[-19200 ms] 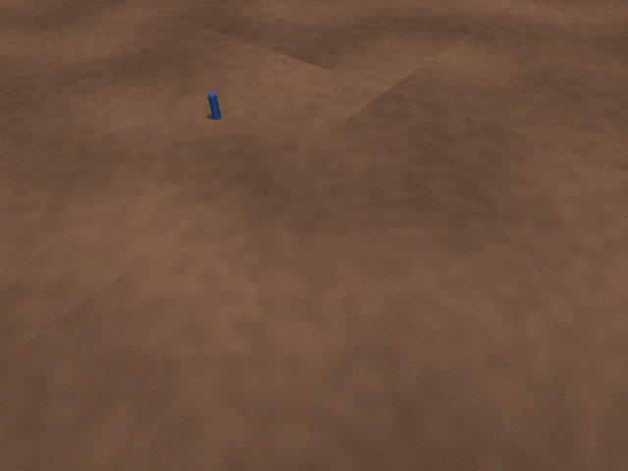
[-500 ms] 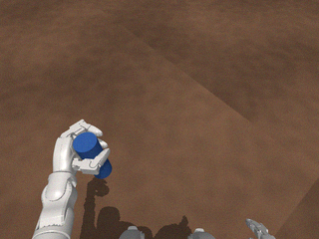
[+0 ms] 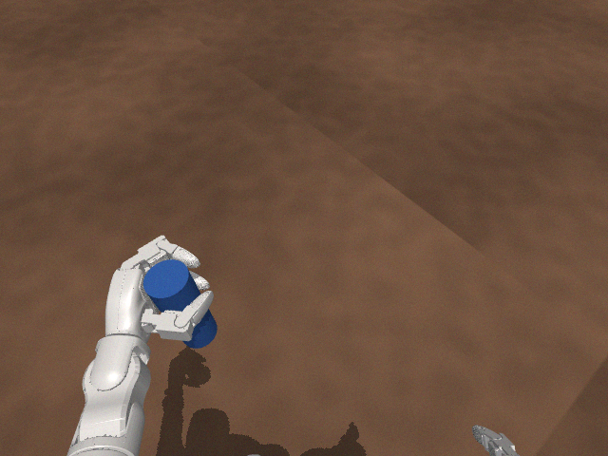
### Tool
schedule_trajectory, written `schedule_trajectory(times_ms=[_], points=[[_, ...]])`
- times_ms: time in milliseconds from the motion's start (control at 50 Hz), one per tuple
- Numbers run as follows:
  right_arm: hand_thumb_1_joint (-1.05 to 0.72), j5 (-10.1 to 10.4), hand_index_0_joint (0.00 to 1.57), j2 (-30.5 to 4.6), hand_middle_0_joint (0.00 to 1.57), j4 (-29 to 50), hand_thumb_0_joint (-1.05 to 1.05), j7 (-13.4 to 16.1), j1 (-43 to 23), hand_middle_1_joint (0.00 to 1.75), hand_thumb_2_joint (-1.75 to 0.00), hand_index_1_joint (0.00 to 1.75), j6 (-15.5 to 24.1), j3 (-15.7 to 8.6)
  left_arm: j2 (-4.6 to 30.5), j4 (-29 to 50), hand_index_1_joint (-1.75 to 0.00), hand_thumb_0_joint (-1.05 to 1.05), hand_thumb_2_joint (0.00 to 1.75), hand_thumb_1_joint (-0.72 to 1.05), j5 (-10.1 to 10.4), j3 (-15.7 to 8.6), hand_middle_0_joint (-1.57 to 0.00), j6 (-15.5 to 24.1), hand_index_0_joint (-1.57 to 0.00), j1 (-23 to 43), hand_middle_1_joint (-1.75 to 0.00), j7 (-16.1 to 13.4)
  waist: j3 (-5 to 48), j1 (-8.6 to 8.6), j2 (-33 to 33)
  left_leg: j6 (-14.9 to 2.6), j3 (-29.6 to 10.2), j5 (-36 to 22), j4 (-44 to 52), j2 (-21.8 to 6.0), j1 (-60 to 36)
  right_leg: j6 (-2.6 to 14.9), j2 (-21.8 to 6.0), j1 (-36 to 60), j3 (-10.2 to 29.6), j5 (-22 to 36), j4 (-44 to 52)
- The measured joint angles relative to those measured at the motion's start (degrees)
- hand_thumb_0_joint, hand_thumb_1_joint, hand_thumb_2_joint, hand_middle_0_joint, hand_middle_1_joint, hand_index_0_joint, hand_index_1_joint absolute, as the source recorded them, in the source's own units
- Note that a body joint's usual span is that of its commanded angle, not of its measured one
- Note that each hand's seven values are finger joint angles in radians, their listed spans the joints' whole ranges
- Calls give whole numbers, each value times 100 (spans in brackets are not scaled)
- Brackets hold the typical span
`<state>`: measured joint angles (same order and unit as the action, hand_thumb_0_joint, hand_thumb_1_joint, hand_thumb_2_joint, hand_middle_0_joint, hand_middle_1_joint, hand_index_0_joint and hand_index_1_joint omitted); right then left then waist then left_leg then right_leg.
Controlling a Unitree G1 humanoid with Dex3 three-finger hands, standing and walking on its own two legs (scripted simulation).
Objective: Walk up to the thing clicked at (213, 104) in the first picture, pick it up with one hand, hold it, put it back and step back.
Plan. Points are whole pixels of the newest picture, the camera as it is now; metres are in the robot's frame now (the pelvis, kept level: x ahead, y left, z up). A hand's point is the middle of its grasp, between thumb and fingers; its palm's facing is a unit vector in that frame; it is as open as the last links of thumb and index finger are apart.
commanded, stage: hold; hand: left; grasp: from the side
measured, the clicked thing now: (184, 307) +0.33 +0.18 +0.01
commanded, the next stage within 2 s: none
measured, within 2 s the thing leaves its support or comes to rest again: neither
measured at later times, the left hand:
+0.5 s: hand (181, 292) +0.32 +0.17 +0.06, palm faces +0.04 -1.00 +0.00, open 7.5 cm
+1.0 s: hand (180, 292) +0.32 +0.17 +0.07, palm faces +0.04 -1.00 +0.00, open 7.5 cm
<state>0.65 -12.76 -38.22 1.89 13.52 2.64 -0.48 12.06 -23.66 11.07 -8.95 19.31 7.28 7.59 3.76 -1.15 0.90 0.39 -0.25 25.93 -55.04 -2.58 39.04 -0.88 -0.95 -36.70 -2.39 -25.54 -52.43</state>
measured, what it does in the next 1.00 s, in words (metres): stands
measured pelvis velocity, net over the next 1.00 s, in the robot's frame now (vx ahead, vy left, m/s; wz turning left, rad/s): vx -0.01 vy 0.00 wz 0.00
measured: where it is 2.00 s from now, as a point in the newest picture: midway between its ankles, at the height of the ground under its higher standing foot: outside the picture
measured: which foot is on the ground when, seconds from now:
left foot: down 0.00-1.00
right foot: down 0.00-1.00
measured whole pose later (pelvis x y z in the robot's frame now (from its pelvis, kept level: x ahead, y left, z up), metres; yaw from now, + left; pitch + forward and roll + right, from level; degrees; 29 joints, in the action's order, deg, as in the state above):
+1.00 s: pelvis -0.01 +0.00 +0.02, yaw +0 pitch +5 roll -1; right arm 0.7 -12.8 -38.5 1.7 13.3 2.6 -0.3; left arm 11.3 -23.8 11.2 -8.6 19.6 6.8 7.8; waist 1.5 -0.9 0.8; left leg 0.6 0.1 22.2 -47.6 -2.3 30.8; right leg -0.7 -1.1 -28.9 -2.2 -22.2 -45.8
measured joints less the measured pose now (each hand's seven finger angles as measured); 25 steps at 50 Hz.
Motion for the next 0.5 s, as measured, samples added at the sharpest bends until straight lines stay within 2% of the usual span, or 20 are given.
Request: schedule_trajectory(times_ms=[500], points=[[-92,-3,20,-3,20,-5,1,-13,23,30,-89,30,-67,-11,-54,19,-120,0,116,-13,10,24,-85,-10,-86,-83,-117,36,-101,5,-3,10,25,-205,462,20,-536,9,-8,513,13,186,422]])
